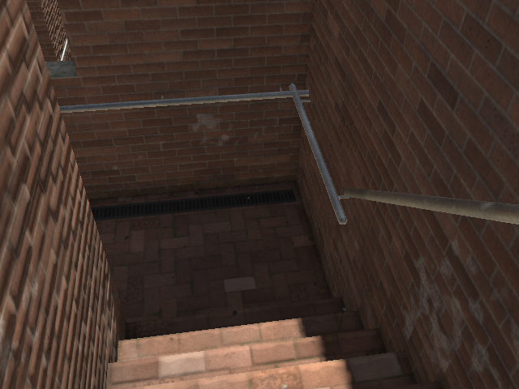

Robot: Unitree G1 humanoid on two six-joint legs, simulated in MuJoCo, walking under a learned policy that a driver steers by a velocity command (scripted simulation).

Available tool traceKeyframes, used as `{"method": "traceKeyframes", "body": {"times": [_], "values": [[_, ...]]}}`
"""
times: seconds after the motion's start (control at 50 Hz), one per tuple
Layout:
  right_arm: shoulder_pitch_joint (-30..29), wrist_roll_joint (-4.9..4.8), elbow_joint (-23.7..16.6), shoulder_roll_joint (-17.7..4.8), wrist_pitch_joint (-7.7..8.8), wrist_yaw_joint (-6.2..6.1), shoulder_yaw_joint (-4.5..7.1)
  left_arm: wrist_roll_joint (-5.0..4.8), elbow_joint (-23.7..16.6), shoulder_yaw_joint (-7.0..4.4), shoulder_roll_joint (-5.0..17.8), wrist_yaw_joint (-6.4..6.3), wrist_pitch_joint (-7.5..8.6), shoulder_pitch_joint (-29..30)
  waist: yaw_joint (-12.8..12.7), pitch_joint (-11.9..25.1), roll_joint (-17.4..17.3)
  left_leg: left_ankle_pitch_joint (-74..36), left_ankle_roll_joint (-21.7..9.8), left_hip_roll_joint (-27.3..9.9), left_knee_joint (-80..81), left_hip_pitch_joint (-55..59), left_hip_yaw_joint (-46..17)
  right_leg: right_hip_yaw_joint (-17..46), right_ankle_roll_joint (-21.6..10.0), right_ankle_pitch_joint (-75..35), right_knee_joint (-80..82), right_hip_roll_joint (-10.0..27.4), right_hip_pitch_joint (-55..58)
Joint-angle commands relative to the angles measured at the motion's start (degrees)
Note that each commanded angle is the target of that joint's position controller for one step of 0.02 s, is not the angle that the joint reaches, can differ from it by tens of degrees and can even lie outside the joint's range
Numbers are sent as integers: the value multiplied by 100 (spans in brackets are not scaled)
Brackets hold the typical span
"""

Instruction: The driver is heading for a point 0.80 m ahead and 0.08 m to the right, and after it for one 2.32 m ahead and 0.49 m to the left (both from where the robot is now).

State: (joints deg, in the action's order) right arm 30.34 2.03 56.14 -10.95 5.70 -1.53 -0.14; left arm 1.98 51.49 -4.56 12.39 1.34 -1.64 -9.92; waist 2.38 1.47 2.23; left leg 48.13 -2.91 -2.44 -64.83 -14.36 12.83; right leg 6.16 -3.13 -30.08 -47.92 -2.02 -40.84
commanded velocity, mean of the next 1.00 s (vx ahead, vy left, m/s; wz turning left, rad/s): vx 0.50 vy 0.00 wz -0.11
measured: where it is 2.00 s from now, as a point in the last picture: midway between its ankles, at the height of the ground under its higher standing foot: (244, 372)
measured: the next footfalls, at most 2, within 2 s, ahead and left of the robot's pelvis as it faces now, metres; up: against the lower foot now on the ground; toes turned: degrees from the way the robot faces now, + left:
right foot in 0.14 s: +0.18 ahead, -0.09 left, -0.20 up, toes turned -5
left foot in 0.66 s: +0.43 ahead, +0.05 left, -0.41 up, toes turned -16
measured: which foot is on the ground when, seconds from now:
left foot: down 0.00-0.12, up 0.14-0.64, down 0.66-1.00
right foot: up 0.00-0.12, down 0.14-0.66, up 0.68-1.00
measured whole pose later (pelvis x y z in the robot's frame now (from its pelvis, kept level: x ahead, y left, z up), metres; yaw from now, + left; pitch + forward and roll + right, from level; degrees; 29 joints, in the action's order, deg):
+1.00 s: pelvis +0.50 -0.02 -0.39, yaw -3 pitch -1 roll -2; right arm 35.7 -0.4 57.3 -7.6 2.5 -2.0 -0.7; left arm 2.5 50.6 -0.8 11.5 0.5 1.5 -4.2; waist 6.6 1.9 3.0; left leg 42.6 -7.1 10.3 -61.0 -15.6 -9.4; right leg 3.5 -0.4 -25.4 -42.2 -1.2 -36.8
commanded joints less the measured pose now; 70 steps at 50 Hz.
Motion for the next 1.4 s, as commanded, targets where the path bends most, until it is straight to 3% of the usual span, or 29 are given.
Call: {"method": "traceKeyframes", "body": {"times": [0.02,0.06,0.12,0.14,0.16,0.18,0.22,0.24,0.28,0.34,0.42,0.58,0.64,0.66,0.68,0.7,0.76,0.8,0.86,0.98,1.1,1.12,1.14,1.16,1.2,1.22,1.24,1.32,1.4], "values": [[491,57,-67,-678,-57,-153,167,-39,-670,24,65,25,264,1406,617,-1176,-707,-2581,-557,-1325,1312,-318,-1479,-537,-169,-470,712,104,-300],[-437,87,-290,-1077,-65,-142,278,-84,-713,6,189,-7,216,881,94,-765,-1233,-3398,-613,-1551,703,-501,-1533,-878,-318,168,634,384,588],[-500,29,-185,-942,-232,-105,359,-147,223,-232,724,-20,198,-1699,-992,-131,-153,-5479,-389,-670,-3420,-702,-275,-1189,-641,1525,3179,-9,3599],[-756,113,-244,-873,-327,-143,395,-176,447,-269,807,-16,185,-2044,-1282,-308,903,-1516,-329,79,-5902,-2191,-82,-540,-933,797,3171,473,4703],[-386,93,-771,-382,-302,-64,242,-133,457,-164,1166,-17,239,-2126,-562,139,1634,337,-114,171,-6379,-4705,-663,310,-1060,-2840,269,1107,6355],[-194,152,-1057,-576,-311,-21,164,-404,465,-104,1106,-98,216,-2239,-620,904,919,80,62,-18,-5652,-5218,-1088,1199,-1529,-2769,349,1478,6690],[-749,291,-923,-861,-336,38,254,-336,467,-11,987,-204,172,-2131,-608,332,-444,-249,121,-207,-4702,-5416,-1524,1992,-1760,974,1142,1561,5060],[-518,234,-1066,-456,-291,33,128,-183,535,-27,1218,-247,277,-2078,-252,573,509,-1870,321,-314,-3367,-5524,-1928,2984,-2117,2456,1482,2081,4680],[-1212,212,-1024,-681,-478,0,184,-72,332,219,526,-219,374,-1554,45,-325,-450,-3267,824,-231,-1691,-4194,-1858,2734,-1872,2771,1752,1595,2070],[-763,86,-647,-744,-536,35,273,-105,294,151,672,-317,422,-1262,361,-33,170,-5945,786,-10,-563,-2659,-1687,1776,-1204,2599,1002,562,1122],[-2128,85,-1226,-656,-514,152,223,-297,357,140,656,-371,450,-1378,-96,-416,276,-7308,530,114,1060,-2457,-1630,2091,-1161,5009,678,369,1169],[-2002,-212,-1207,-605,-256,172,234,131,350,310,548,-472,348,-1510,-675,-1112,313,-6295,291,500,3377,-1342,-1429,1337,-1148,4302,-1237,42,1497],[970,-171,-207,-976,-388,137,501,95,487,249,628,-467,296,-1009,564,-303,178,-6001,-359,40,4304,1905,-1463,450,-997,1421,-4413,121,511],[1754,-313,-21,-1052,-385,178,525,130,449,219,456,-407,358,-595,1185,-161,-1050,-7418,-918,-538,4517,2588,-2136,-457,-691,4960,-7702,-802,-500],[1492,-286,30,-994,-421,339,345,85,64,311,94,-394,418,-750,374,-260,-1645,-9197,-576,-771,2222,3065,-2386,-1042,-566,7556,-8801,-874,-2497],[1000,-348,-39,-928,-448,416,283,14,-240,367,121,-334,428,-1247,-287,117,-1849,-8382,-887,-1036,2361,3314,-3329,-853,-568,7227,-7741,-457,-3224],[306,-177,-91,-1140,-204,228,268,311,-263,319,376,-299,330,-12,-284,-791,-538,-2681,-1534,-1135,3676,563,-4877,-108,-56,5116,-5101,316,-3169],[-85,-143,-165,-489,-154,51,27,143,-490,403,298,-235,285,570,-565,-1214,-96,-4060,-1089,-581,3581,-1846,-4223,-511,428,3137,-2396,275,-1354],[111,-344,-98,-1048,-207,-13,227,184,111,289,356,-152,225,-148,-505,-332,-939,-4318,-859,-382,2890,-1596,-4165,-385,187,1015,-2238,280,126],[-27,-226,-348,-447,-228,-77,92,9,-653,341,92,-75,425,1348,282,-711,-716,-2903,-821,609,1941,-1496,-3905,-574,328,192,1100,-195,1117],[-134,-19,32,-518,-414,-96,188,-267,-152,218,273,-202,660,-706,164,-460,-1058,-5151,-841,691,-1197,-648,-3601,-24,11,-213,3766,707,2891],[-41,-94,26,-672,-440,-50,244,-139,73,135,474,-196,649,-1285,79,-395,-516,-5172,-711,763,-1870,-1367,-3319,-259,-18,-226,3785,697,4080],[666,-245,-47,-688,-425,7,292,-21,93,60,775,-177,553,-1314,320,-382,1036,-1630,-352,1320,-3095,-3329,-2750,-13,-228,-1794,3226,1295,5914],[1024,-333,48,-574,-501,-7,280,-50,183,17,926,-65,467,-2338,-17,701,1347,1397,-210,1188,-4934,-4977,-2169,520,-929,-3036,885,2585,8187],[128,-27,-17,-611,-472,-58,264,-244,191,65,626,93,505,-2728,-600,841,293,249,-501,659,-5184,-5524,-1948,382,-955,-1421,862,2501,7119],[-413,-40,-254,-770,-387,-19,318,-81,98,51,709,28,528,-2281,-445,533,-254,-1475,-382,467,-4009,-5170,-1926,512,-1087,557,1308,2314,5583],[-730,178,-303,-605,-420,8,325,-157,323,107,616,24,635,-2519,-444,16,226,-2362,-308,398,-3624,-5178,-2261,765,-1138,63,1065,2414,4600],[-368,160,1,-490,-680,87,421,-117,241,213,648,-113,775,-1387,309,-338,494,-5653,132,445,-754,-1912,-1441,-120,-705,1129,1333,1787,1082],[-1902,-75,-489,-78,-430,381,250,-294,262,300,419,-279,955,-1083,104,-629,27,-9244,-50,549,2113,-499,-1381,-948,-99,6142,698,1076,-6]]}}
Keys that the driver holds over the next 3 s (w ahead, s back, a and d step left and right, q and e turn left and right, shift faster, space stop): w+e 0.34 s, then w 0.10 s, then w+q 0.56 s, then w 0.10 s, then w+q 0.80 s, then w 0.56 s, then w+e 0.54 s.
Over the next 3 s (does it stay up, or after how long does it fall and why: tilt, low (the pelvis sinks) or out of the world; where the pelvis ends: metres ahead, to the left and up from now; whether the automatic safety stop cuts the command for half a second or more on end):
stays up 1.41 0.26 -1.25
